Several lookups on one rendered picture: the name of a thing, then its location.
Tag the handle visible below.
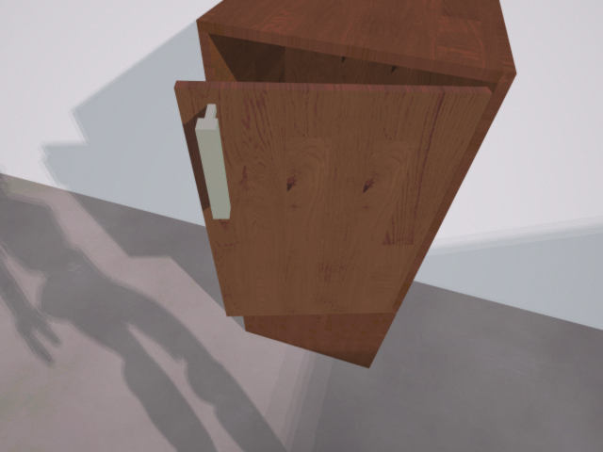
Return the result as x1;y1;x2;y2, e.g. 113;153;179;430
195;104;231;219

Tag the cupboard door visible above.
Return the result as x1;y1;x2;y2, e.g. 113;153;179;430
174;81;493;316

